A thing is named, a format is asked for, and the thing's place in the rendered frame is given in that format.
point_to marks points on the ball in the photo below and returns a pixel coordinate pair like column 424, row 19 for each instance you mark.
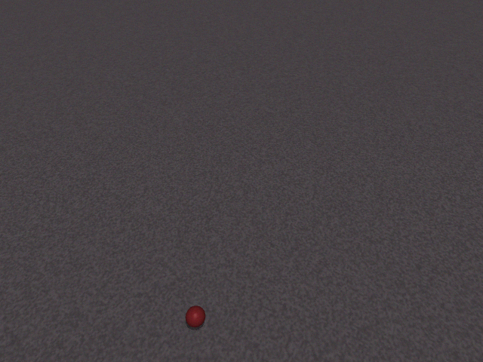
column 195, row 316

